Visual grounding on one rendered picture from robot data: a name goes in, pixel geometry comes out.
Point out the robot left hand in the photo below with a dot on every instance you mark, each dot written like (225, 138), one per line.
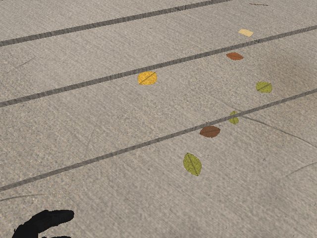
(43, 221)

